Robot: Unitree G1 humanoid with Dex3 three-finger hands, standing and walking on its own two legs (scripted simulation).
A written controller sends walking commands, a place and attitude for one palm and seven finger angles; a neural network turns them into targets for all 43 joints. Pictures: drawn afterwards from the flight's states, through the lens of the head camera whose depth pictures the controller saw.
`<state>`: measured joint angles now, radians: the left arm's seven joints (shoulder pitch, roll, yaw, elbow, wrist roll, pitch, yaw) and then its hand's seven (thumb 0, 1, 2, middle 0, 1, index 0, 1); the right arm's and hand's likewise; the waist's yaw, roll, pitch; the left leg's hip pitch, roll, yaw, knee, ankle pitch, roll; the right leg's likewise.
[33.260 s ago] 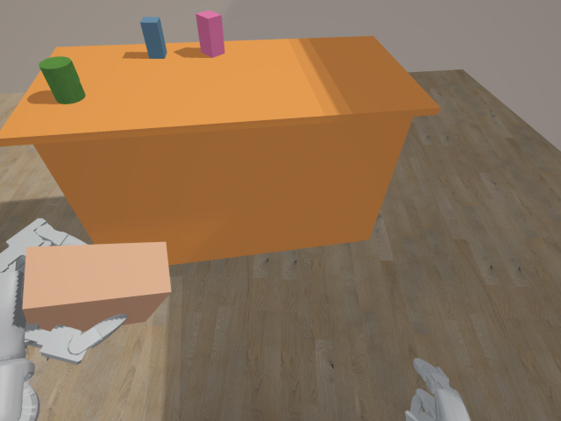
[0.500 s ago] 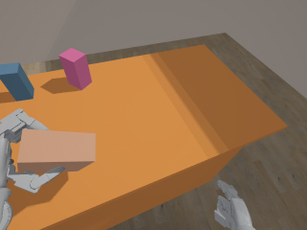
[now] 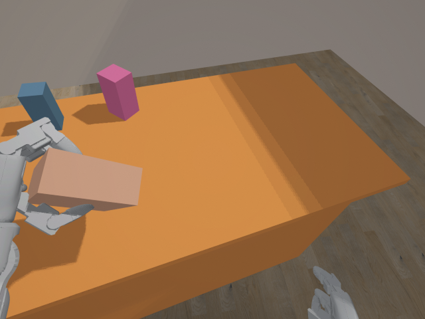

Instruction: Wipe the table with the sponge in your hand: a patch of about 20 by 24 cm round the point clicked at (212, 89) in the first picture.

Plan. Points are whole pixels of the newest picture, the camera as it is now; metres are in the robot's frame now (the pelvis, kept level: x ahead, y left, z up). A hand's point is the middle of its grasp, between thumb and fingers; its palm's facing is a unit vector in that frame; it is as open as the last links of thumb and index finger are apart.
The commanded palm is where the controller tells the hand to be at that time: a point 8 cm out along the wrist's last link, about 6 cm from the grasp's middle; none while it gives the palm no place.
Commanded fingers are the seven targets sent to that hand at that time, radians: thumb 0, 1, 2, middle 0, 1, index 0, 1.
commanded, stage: turn the palm down, sponge in hand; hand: left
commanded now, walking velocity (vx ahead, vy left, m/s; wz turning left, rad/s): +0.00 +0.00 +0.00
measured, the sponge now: (95, 188) +0.26 +0.22 +0.13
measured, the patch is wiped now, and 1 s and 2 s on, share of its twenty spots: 0.00 0.00 0.00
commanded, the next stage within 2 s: none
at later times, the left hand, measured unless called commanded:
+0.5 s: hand (45, 194) +0.22 +0.25 +0.18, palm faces +0.44 -0.56 -0.70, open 9.9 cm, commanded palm +0.18 +0.26 +0.20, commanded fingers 0.00 0.10 1.30 -1.20 -1.60 -1.20 -1.60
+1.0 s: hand (52, 193) +0.23 +0.26 +0.16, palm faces +0.24 -0.34 -0.91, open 9.9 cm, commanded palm +0.19 +0.24 +0.22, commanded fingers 0.00 0.10 1.30 -1.20 -1.60 -1.20 -1.60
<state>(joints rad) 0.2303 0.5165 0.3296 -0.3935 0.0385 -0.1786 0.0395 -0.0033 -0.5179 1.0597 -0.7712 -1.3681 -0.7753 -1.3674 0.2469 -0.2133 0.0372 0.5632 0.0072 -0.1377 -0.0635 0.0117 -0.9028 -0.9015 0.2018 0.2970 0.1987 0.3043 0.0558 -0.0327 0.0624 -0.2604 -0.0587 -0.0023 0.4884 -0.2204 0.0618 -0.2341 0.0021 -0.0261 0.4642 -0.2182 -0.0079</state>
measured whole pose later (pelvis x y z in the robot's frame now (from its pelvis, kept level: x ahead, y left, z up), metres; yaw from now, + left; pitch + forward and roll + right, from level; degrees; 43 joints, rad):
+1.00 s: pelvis +0.00 -0.05 -0.02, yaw -2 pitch -1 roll +1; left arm 0.22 0.68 0.28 -0.33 0.35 0.40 -0.04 0.00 -0.52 1.05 -0.78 -1.39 -0.78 -1.39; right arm 0.14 -0.32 0.01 0.60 0.06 0.03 -0.14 0.01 -0.91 -0.90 0.20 0.30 0.20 0.30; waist 0.09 0.10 -0.02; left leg -0.32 -0.01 0.00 0.65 -0.31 -0.01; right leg -0.33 0.05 -0.03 0.68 -0.33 -0.07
